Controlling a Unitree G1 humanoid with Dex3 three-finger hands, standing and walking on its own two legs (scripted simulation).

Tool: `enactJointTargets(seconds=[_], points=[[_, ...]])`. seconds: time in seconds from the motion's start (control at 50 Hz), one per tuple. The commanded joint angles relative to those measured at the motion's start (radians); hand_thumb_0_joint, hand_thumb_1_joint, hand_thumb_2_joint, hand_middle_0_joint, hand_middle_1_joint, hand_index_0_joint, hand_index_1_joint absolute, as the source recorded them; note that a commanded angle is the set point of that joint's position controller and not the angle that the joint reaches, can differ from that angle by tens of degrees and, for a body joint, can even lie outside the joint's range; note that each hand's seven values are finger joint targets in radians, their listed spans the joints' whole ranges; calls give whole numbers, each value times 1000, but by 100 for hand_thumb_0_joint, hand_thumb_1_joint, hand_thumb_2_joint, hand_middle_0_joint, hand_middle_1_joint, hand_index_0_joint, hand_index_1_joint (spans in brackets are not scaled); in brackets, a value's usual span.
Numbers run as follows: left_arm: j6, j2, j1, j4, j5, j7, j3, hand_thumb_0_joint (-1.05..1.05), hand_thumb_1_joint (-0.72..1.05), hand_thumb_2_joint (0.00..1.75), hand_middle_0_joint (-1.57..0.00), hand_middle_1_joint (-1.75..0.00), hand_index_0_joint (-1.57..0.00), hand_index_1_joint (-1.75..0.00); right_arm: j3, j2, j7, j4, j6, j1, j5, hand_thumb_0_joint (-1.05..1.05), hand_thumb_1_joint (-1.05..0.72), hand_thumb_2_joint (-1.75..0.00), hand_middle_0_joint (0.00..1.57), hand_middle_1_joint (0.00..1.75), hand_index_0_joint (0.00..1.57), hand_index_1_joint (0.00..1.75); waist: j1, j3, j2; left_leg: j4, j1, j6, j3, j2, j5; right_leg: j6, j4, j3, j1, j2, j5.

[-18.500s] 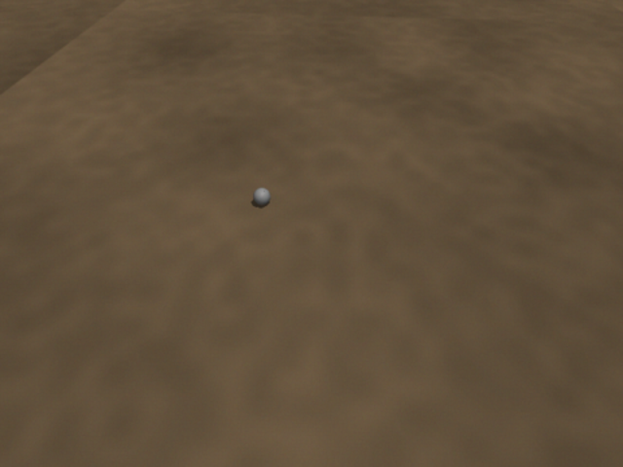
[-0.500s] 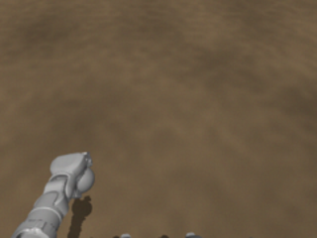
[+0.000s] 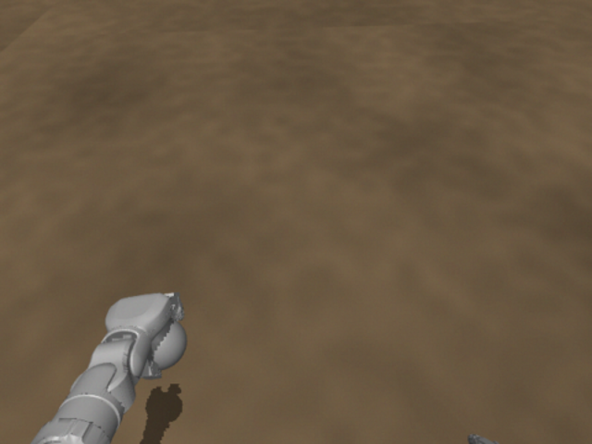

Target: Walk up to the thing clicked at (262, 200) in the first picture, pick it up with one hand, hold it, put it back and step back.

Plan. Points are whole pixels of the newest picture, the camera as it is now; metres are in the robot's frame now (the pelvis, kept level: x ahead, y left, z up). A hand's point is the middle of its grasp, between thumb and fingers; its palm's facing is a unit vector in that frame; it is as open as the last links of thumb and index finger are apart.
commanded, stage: hold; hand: left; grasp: from above
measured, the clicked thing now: (160, 343) +0.32 +0.23 -0.09
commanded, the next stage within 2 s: crouch in 1.54 s
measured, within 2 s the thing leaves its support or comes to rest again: neither
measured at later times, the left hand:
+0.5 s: hand (151, 343) +0.30 +0.22 -0.04, palm faces -0.45 -0.06 -0.89, open 10.9 cm
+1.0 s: hand (148, 351) +0.28 +0.21 -0.02, palm faces -0.45 -0.06 -0.89, open 10.9 cm
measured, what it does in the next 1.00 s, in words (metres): stands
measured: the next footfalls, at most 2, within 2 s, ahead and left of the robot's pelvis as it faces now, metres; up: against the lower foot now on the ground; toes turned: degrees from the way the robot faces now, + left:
none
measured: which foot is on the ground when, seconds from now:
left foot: down 0.00-1.00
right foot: down 0.00-1.00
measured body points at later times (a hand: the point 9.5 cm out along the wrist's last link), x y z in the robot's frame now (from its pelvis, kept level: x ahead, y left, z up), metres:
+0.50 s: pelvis +0.00 -0.01 +0.01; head +0.01 -0.03 +0.46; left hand +0.32 +0.22 +0.01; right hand +0.12 -0.27 -0.11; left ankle +0.02 +0.12 -0.72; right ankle +0.00 -0.14 -0.72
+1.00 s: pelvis -0.01 -0.01 +0.02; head -0.01 -0.03 +0.47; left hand +0.30 +0.21 +0.03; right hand +0.13 -0.27 -0.10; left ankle +0.02 +0.12 -0.72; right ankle +0.00 -0.14 -0.72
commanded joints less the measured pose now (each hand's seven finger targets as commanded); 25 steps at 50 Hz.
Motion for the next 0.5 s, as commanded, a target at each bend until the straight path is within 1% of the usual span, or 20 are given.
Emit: enactJointTargets(seconds=[0.0, 0.04, 0.08, 0.1, 0.14, 0.16, 0.18, 0.2, 0.24, 0.26, 0.28, 0.3, 0.32, 0.34, 0.36, 0.38, 0.42, 0.44, 0.46, 0.48], points=[[-8, 219, -339, -223, -2, 32, 93, 0, 51, 100, -85, -96, -87, -93, -48, -151, -5, -123, -27, -3, 0, 0, -89, -89, 20, 30, 20, 30, -4, -270, -1, -94, 241, -3, -14, -40, 296, -36, -100, -19, 75, 55, 280], [-7, 215, -327, -226, -5, 25, 92, 0, 51, 99, -83, -98, -87, -94, -45, -147, -5, -129, -22, -11, 0, 0, -89, -89, 20, 30, 20, 30, 4, -247, 0, -109, 236, -3, -17, -39, 283, -37, -112, -22, 84, 55, 266], [-7, 219, -315, -223, 3, 18, 92, 0, 49, 99, -84, -94, -86, -91, -47, -149, -5, -135, -18, -16, 1, 0, -89, -90, 20, 30, 20, 30, 6, -255, -6, -110, 251, -1, -13, -39, 301, -36, -114, -22, 95, 55, 281], [-12, 230, -338, -268, -2, 15, 100, 0, 50, 99, -83, -95, -86, -92, -47, -149, -6, -141, -17, -18, 2, 0, -89, -89, 20, 30, 20, 30, 11, -273, 7, -113, 256, 0, -11, -41, 305, -35, -117, -18, 105, 54, 290], [-9, 219, -304, -246, 3, 8, 93, 0, 49, 99, -83, -96, -86, -93, -44, -144, -6, -144, -12, -18, 2, 0, -89, -89, 20, 30, 20, 30, 8, -248, -21, -117, 252, 5, -8, -42, 310, -32, -127, -16, 117, 53, 305], [-12, 220, -325, -272, 1, 7, 93, 0, 51, 100, -84, -96, -87, -93, -44, -145, -7, -146, -11, -27, 3, 0, -89, -90, 20, 30, 20, 30, 12, -260, -22, -119, 259, 7, -8, -45, 309, -29, -130, -13, 122, 50, 312], [-11, 227, -325, -268, 1, 6, 97, 0, 51, 100, -83, -99, -86, -95, -45, -148, -7, -144, -9, -23, 4, 0, -89, -90, 20, 30, 20, 30, 3, -255, -22, -123, 263, 7, -7, -45, 311, -29, -134, -13, 123, 50, 310], [-10, 231, -318, -276, 2, 4, 104, 0, 49, 99, -81, -98, -85, -94, -45, -147, -7, -148, -7, -23, 5, 0, -89, -89, 20, 30, 20, 30, 13, -257, -1, -130, 272, 4, -4, -43, 312, -33, -134, -13, 124, 51, 305], [-7, 217, -307, -267, 3, -1, 96, 0, 49, 100, -83, -97, -86, -94, -46, -146, -7, -154, -4, -32, 4, 0, -89, -90, 20, 30, 20, 30, 10, -249, -21, -134, 277, 9, -4, -43, 310, -30, -144, -15, 128, 51, 310], [-11, 229, -326, -293, 3, -2, 100, 0, 50, 100, -83, -97, -86, -93, -45, -149, -6, -153, -2, -32, 5, 0, -89, -90, 20, 30, 20, 30, 13, -259, -13, -140, 282, 6, -5, -43, 311, -31, -143, -16, 142, 51, 305], [-8, 223, -309, -279, 4, -4, 97, 0, 48, 101, -82, -97, -85, -94, -44, -145, -6, -152, -1, -32, 5, 0, -89, -90, 20, 30, 20, 30, 9, -245, -12, -144, 282, 6, -5, -42, 312, -32, -147, -15, 136, 51, 304], [-11, 229, -314, -294, -1, -8, 103, 0, 48, 102, -81, -97, -84, -95, -43, -146, -6, -156, 0, -40, 7, 0, -89, -90, 20, 30, 20, 30, 18, -244, 2, -150, 287, 5, -3, -41, 309, -34, -149, -17, 137, 51, 297], [-10, 215, -303, -289, -1, -12, 92, 0, 47, 103, -81, -98, -84, -95, -44, -147, -7, -159, 1, -42, 7, 0, -89, -90, 20, 30, 20, 30, 10, -241, 0, -153, 298, 4, -5, -38, 309, -35, -151, -18, 125, 53, 291], [-9, 216, -307, -290, 3, -15, 90, 0, 48, 102, -81, -100, -84, -96, -42, -144, -8, -159, 3, -44, 7, 0, -90, -90, 20, 30, 20, 30, 16, -234, -11, -159, 295, 4, -6, -38, 306, -35, -155, -19, 131, 54, 290], [-13, 225, -317, -309, 1, -16, 99, 0, 48, 102, -81, -99, -84, -96, -43, -148, -7, -162, 3, -43, 7, 0, -89, -90, 20, 30, 20, 30, 15, -235, -2, -162, 296, 5, -3, -40, 296, -35, -160, -17, 140, 52, 283], [-12, 225, -316, -309, -1, -15, 99, 0, 49, 103, -81, -100, -84, -97, -41, -146, -8, -162, 3, -52, 7, 0, -89, -90, 20, 30, 20, 30, 19, -231, -1, -169, 296, 3, -7, -38, 283, -36, -164, -18, 136, 54, 267], [-7, 213, -301, -296, -5, -16, 93, 0, 49, 103, -81, -100, -85, -97, -38, -144, -7, -170, 4, -60, 8, 0, -89, -90, 20, 30, 20, 30, 19, -206, -4, -183, 290, 4, -6, -38, 256, -37, -177, -19, 138, 53, 241], [-8, 215, -309, -322, -6, -18, 97, 0, 51, 100, -81, -102, -85, -97, -37, -141, -7, -173, 3, -61, 9, 0, -89, -89, 20, 30, 20, 30, 25, -218, -7, -184, 293, 6, -4, -38, 258, -37, -176, -15, 144, 53, 245], [-5, 220, -294, -300, -6, -19, 101, 0, 51, 100, -81, -101, -85, -97, -38, -144, -8, -172, 5, -64, 10, 0, -89, -90, 20, 30, 20, 30, 26, -216, -9, -188, 297, 6, -2, -38, 263, -37, -178, -15, 149, 53, 249], [-3, 206, -291, -299, -9, -25, 85, 0, 50, 101, -81, -101, -85, -97, -37, -139, -8, -176, 5, -73, 11, 0, -90, -90, 20, 30, 20, 30, 24, -204, -20, -190, 295, 7, -2, -39, 264, -34, -184, -17, 148, 51, 251]])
